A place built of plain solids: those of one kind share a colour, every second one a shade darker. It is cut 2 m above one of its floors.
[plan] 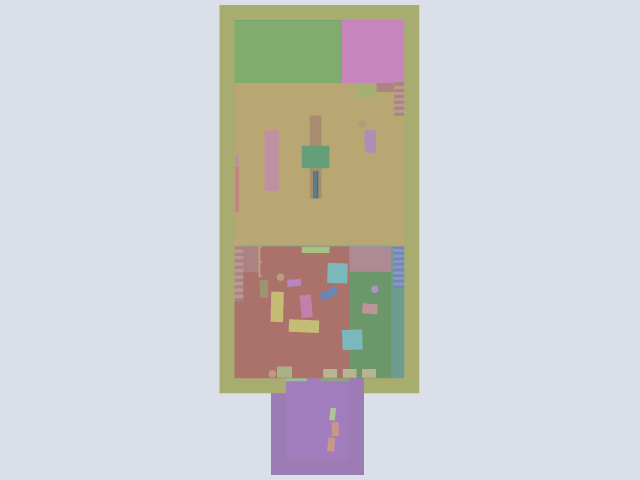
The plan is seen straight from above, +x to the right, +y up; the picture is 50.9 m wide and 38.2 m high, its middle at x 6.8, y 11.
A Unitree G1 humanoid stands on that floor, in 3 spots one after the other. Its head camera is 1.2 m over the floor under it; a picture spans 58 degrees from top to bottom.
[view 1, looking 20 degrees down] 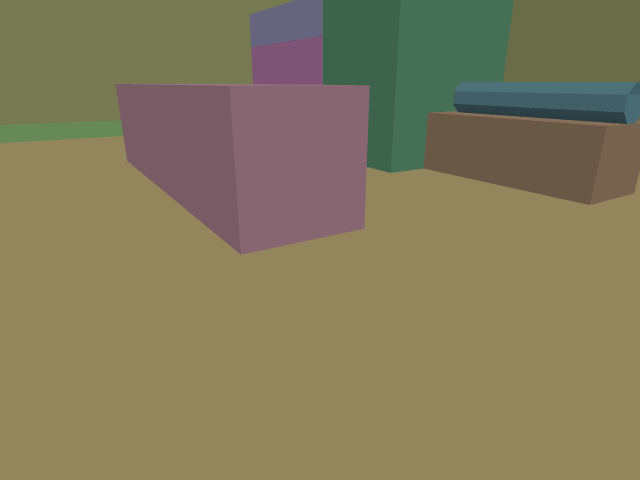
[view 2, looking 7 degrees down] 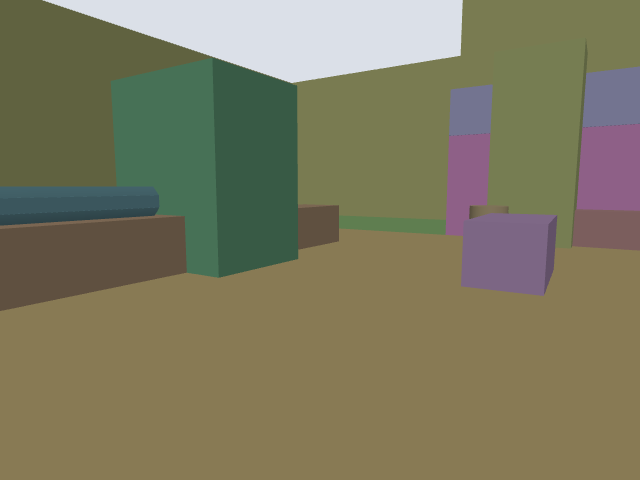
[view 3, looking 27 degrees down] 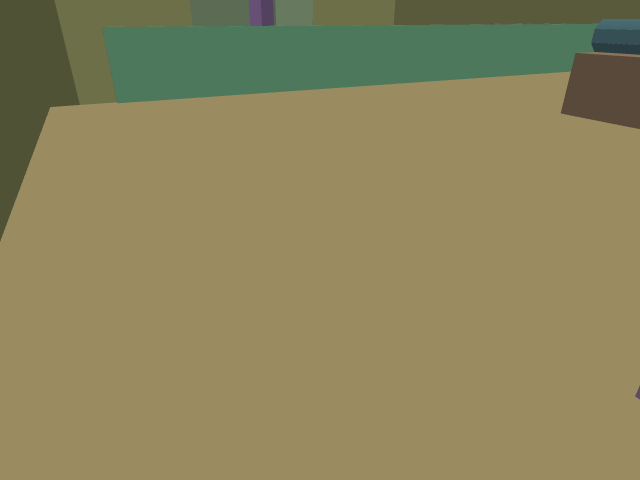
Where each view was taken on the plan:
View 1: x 1.30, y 12.10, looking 58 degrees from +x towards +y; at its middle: floor_saw_floorboards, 3.51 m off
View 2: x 11.75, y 12.70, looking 123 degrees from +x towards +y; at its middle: rolls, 8.93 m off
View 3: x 12.78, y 18.48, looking -116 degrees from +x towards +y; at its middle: floor_saw_floorboards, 2.64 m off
